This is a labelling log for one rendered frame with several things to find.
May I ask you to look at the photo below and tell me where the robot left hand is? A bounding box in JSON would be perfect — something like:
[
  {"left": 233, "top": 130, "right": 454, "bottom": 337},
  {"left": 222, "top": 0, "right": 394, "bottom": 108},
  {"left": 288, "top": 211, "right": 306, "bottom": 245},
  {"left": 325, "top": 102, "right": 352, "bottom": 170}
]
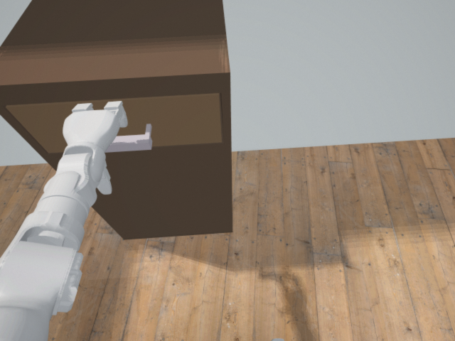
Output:
[{"left": 63, "top": 101, "right": 128, "bottom": 195}]

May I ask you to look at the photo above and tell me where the handle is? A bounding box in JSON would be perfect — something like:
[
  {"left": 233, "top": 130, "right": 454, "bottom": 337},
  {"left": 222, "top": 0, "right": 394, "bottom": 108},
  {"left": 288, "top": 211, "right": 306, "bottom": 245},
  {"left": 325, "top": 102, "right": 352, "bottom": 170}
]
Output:
[{"left": 105, "top": 124, "right": 152, "bottom": 153}]

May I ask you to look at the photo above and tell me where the robot left upper arm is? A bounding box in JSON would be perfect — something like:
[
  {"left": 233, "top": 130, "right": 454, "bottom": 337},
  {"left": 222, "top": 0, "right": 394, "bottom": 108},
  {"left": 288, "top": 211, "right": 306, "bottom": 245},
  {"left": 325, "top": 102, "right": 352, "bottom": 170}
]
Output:
[{"left": 0, "top": 241, "right": 83, "bottom": 341}]

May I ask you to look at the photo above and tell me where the drawer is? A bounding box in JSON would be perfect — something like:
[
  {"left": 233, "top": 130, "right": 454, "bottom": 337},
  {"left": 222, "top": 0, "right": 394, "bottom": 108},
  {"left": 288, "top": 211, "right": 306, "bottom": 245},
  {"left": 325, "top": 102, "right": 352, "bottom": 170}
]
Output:
[{"left": 6, "top": 93, "right": 222, "bottom": 153}]

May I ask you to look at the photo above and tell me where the left robot forearm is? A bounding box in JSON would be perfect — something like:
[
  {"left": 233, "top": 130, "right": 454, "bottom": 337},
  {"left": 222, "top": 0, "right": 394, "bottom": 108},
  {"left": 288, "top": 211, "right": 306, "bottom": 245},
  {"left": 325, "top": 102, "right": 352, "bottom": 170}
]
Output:
[{"left": 0, "top": 141, "right": 106, "bottom": 275}]

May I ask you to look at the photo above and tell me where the cabinet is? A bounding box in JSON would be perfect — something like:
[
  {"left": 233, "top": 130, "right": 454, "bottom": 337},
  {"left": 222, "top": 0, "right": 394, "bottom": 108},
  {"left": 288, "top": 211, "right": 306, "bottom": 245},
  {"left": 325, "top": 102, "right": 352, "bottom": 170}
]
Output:
[{"left": 0, "top": 0, "right": 232, "bottom": 240}]

